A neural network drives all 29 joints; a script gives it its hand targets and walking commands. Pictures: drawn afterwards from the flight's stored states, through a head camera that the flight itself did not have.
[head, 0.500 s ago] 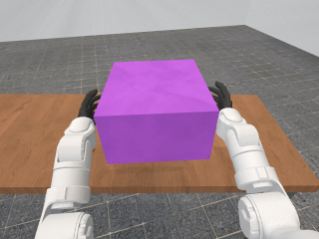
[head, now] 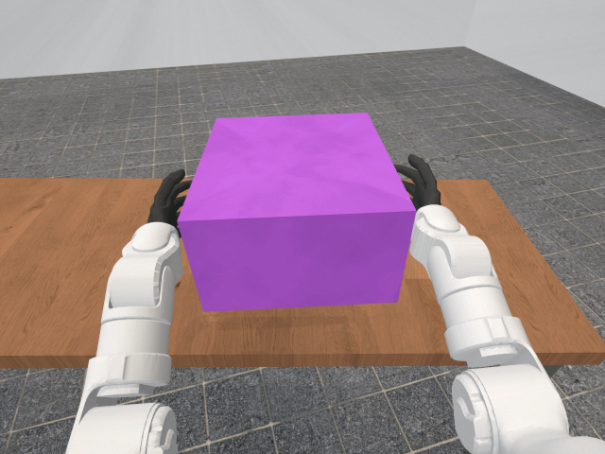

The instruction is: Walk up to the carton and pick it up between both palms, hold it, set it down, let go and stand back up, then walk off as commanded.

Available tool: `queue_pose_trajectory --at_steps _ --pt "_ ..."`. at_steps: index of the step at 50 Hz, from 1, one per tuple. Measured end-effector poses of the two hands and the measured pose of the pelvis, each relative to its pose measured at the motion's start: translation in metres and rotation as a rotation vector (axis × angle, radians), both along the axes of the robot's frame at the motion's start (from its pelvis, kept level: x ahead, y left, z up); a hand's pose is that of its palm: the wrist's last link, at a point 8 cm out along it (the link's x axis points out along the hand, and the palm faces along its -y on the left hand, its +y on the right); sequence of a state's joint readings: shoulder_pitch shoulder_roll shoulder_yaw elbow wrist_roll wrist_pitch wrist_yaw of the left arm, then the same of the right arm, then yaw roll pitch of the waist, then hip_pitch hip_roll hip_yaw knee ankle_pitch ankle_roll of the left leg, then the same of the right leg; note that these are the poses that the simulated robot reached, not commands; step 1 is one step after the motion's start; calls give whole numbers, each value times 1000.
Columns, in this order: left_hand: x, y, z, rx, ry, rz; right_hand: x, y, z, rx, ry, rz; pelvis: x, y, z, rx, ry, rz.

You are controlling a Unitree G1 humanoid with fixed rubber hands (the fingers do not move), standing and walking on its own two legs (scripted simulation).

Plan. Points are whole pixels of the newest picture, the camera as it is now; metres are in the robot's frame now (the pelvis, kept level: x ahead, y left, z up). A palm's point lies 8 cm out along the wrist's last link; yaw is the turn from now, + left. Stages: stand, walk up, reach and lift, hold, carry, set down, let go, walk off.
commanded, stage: hold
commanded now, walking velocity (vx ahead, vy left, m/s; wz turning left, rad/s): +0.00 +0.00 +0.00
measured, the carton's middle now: (296, 199) +0.42 -0.01 +0.16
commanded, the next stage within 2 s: set down in 0.82 s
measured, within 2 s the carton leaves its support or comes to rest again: neither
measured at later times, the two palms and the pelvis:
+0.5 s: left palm (165, 228) +0.36 +0.17 +0.17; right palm (423, 211) +0.36 -0.17 +0.18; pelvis +0.00 +0.00 +0.00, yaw +0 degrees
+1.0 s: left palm (165, 223) +0.36 +0.16 +0.18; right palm (424, 207) +0.36 -0.18 +0.18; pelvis +0.00 +0.00 +0.00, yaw +0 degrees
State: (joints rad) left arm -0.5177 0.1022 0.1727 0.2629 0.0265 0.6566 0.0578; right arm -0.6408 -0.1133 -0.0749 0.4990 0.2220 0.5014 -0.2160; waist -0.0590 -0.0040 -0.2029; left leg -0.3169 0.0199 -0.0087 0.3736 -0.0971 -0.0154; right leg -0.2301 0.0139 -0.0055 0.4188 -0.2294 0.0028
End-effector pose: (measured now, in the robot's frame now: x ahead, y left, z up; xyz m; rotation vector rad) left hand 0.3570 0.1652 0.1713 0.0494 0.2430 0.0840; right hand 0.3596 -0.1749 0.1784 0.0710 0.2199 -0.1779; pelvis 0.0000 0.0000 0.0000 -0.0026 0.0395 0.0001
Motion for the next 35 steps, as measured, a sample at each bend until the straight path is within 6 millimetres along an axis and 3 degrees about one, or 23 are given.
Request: queue_pose_trajectory --at_steps 35 --pt "1 0 -1 -4 2 1 1 0 0 -2 1 0 0 0 0 0 0 -1"
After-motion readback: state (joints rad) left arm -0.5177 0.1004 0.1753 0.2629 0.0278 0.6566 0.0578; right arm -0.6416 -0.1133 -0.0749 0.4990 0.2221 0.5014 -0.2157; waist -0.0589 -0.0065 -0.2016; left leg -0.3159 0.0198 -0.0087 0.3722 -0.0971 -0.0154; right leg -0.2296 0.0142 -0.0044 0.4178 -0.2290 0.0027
